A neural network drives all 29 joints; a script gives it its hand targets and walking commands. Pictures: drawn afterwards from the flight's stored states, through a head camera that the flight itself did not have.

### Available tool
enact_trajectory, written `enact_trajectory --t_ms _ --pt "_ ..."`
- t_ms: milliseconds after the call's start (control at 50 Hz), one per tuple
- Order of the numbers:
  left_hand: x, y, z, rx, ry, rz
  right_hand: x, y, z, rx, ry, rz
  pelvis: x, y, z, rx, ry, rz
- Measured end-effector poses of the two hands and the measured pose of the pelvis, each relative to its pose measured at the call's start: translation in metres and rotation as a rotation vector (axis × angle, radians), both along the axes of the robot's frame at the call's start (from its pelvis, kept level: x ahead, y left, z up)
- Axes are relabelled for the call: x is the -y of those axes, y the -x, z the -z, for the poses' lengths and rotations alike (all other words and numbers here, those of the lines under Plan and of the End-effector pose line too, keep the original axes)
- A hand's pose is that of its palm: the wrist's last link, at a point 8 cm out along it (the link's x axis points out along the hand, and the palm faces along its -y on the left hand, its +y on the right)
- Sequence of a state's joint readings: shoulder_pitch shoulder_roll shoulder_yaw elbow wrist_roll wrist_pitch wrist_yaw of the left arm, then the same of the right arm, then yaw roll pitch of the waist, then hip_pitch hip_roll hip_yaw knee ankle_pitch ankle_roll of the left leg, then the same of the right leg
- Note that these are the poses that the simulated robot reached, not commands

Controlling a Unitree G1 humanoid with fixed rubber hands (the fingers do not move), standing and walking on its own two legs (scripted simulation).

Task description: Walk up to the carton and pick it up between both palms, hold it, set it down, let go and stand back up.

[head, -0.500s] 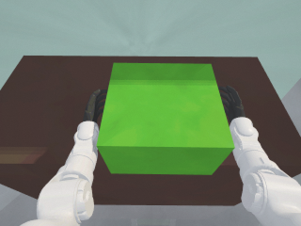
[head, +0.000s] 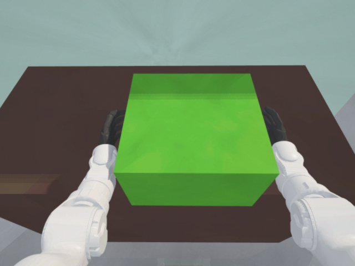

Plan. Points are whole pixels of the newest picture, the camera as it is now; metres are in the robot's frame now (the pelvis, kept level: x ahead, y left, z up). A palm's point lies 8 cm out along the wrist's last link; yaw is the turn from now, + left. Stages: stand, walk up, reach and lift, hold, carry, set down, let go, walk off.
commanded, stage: set down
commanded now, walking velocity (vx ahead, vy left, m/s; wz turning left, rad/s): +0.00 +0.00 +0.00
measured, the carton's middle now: (191, 138) +0.42 +0.00 +0.01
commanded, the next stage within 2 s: none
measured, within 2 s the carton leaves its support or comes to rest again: neither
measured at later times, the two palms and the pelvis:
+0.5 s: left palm (95, 142) +0.39 +0.23 +0.04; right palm (304, 136) +0.40 -0.27 +0.04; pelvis -0.04 -0.02 -0.03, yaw -1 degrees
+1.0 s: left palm (80, 108) +0.40 +0.23 +0.14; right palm (338, 103) +0.40 -0.28 +0.16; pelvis -0.02 -0.01 +0.00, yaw -1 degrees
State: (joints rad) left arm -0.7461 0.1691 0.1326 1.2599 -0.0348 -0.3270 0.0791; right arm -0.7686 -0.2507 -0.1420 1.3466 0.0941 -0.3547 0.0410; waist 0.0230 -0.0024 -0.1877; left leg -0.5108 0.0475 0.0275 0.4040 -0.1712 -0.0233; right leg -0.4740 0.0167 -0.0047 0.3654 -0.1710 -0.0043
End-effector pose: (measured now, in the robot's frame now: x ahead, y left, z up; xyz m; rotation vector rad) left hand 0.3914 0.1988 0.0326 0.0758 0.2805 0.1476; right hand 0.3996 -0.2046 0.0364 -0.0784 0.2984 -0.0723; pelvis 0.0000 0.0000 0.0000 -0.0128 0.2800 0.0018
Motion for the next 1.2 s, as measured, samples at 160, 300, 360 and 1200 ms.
enact_trajectory --t_ms 160,300,360,1200 --pt "-0.004 -0.004 0.012 -0.021 0.017 -0.027 0.019 -0.009 0.01 0.003 -0.02 0.054 0.003 0.004 0.016 -0.08 0.012 0.016" --pt "-0.017 0.001 0.013 -0.017 0.005 -0.035 0.051 -0.011 0.001 0.032 0.003 0.073 0.01 0.017 0.025 -0.106 0.003 0.024" --pt "-0.024 0.004 0.012 -0.013 -0.002 -0.041 0.062 -0.008 -0.001 0.033 0.008 0.072 0.013 0.024 0.029 -0.115 -0.001 0.022" --pt "-0.034 0.016 -0.091 0.025 0.025 0.028 0.074 0.022 -0.096 0.076 -0.045 0.03 0.007 0.006 -0.007 0.179 -0.003 0.008"
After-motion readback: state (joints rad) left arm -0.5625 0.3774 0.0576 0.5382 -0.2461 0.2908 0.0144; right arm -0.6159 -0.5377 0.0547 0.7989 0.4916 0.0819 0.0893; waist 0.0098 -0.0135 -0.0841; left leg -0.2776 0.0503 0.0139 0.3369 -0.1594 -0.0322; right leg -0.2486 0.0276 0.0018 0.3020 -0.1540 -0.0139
